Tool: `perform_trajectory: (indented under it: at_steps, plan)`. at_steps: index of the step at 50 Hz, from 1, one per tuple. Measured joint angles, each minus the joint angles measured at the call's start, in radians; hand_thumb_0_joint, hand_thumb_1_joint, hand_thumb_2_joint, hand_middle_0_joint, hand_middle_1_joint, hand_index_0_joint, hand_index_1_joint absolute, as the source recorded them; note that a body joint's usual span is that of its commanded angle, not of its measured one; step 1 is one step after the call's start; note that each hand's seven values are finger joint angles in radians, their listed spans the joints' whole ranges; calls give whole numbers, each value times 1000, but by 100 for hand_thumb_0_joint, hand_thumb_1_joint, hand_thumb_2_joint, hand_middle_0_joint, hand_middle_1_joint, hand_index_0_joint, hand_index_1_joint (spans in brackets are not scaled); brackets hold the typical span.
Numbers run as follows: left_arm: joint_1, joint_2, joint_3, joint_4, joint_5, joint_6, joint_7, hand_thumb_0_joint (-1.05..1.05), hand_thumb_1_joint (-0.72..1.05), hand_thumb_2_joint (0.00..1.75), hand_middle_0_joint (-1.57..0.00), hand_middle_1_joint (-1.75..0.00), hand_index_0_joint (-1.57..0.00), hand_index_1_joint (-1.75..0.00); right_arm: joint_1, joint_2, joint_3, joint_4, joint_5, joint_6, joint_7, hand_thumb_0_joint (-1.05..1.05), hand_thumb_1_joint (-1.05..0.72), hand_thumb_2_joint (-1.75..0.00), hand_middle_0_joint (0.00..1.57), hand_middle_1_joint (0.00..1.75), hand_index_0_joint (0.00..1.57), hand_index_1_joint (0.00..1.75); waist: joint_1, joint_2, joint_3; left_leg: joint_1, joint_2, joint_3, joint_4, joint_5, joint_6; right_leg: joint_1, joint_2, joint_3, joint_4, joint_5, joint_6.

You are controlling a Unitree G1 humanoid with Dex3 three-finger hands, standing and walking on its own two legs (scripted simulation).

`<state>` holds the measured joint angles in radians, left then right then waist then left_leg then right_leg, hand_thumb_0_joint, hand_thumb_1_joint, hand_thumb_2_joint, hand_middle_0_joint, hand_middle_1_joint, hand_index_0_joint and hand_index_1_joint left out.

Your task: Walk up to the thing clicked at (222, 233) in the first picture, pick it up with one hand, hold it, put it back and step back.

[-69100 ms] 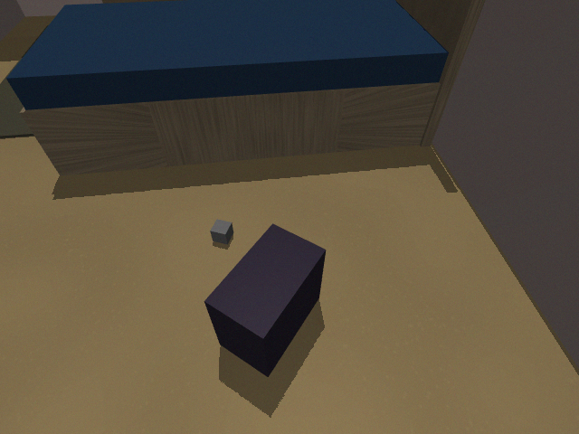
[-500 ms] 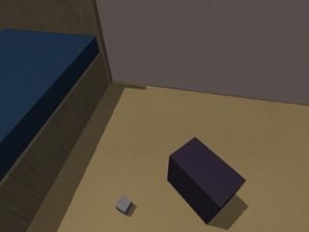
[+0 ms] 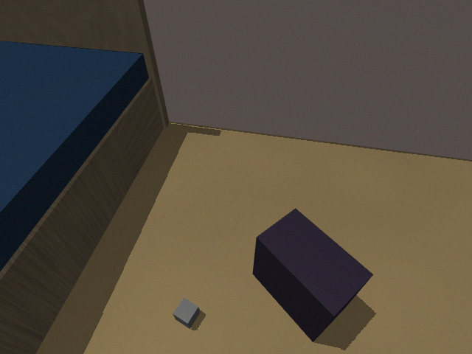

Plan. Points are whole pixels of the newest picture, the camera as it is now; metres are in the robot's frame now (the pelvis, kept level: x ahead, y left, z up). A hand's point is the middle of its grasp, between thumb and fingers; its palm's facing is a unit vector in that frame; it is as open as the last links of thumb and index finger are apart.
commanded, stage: stand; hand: left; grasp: from above
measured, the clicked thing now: (186, 313) +0.43 +0.22 -0.75
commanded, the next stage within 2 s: step back in 0.34 s
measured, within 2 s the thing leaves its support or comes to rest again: neither
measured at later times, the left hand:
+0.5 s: hand out of the picture +0.07 +0.26 -0.17, palm faces -0.02 -0.92 -0.38, open 7.4 cm
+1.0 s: hand out of the picture +0.00 +0.26 -0.17, palm faces +0.03 -0.92 -0.39, open 7.4 cm
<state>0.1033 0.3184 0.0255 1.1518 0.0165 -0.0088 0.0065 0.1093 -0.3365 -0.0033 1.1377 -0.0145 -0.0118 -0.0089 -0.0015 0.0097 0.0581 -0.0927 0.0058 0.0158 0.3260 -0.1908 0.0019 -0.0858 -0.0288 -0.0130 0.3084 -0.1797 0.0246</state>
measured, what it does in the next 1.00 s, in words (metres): walks backwards: left foot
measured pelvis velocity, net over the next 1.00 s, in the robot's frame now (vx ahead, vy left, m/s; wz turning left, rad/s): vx -0.13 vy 0.00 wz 0.06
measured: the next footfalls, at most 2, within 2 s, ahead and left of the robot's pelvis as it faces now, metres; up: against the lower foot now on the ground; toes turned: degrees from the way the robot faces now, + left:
left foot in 0.98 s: -0.13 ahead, +0.11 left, +0.00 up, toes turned +0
right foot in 1.40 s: -0.21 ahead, -0.12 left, +0.00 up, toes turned +0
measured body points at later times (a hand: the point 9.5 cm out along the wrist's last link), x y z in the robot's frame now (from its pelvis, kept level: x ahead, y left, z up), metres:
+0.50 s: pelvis -0.02 -0.01 -0.01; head +0.03 -0.01 +0.44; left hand +0.07 +0.31 -0.14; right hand +0.06 -0.31 -0.14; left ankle -0.01 +0.12 -0.75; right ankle -0.01 -0.13 -0.75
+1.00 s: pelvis -0.13 +0.00 -0.03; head -0.05 +0.00 +0.41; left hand +0.00 +0.31 -0.15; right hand -0.04 -0.32 -0.16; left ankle -0.17 +0.11 -0.75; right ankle -0.01 -0.13 -0.75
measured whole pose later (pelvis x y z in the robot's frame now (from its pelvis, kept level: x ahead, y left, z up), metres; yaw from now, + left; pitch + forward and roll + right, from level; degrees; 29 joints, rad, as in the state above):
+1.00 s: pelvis -0.13 +0.00 -0.03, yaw +3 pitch -2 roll +1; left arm 0.05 0.37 0.06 0.82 0.02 0.04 0.02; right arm 0.13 -0.39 -0.04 0.95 -0.02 0.06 0.00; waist -0.01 -0.02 0.22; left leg -0.22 -0.04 -0.04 0.67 -0.41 0.01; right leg -0.45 -0.08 -0.05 0.64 -0.15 0.01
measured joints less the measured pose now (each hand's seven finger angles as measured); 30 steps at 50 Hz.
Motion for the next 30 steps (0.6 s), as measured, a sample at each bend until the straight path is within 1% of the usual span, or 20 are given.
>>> perform_trajectory:
  at_steps: [17,19,23,28,30]
  plan:
    - [8,7,-4,-5,-2,-1,-4,0,90,90,-20,-30,-21,-30,9,-2,1,-1,1,-2,5,1,-90,-90,20,30,20,30,-2,-1,-2,3,-2,5,-6,3,1,-3,-2,5,1,1,1]
    - [9,13,2,-24,-11,4,-5,0,90,90,-20,-30,-21,-30,1,-4,-5,-14,7,9,10,1,-90,-90,20,30,20,30,-4,-4,6,-23,-1,7,22,-6,3,-32,-2,7,35,-10,0]
    - [-8,44,15,-80,-21,15,4,0,90,90,-20,-30,-21,-30,-32,-11,-21,-60,18,25,16,1,-90,-90,20,30,20,30,-8,-22,63,-84,-4,12,91,-20,5,-111,-5,14,140,-40,-9]
    - [-14,81,25,-141,-11,30,7,0,90,90,-20,-30,-21,-30,-60,-32,-42,-123,19,52,16,1,-90,-90,20,30,20,30,-8,-29,115,-164,5,18,205,-53,-2,-212,2,17,291,-87,-47]
    - [-4,84,30,-156,-7,32,6,0,90,90,-20,-30,-21,-30,-66,-46,-49,-143,18,64,15,1,-90,-90,20,30,20,30,-7,-15,123,-197,17,14,273,-81,-8,-236,13,14,338,-110,-43]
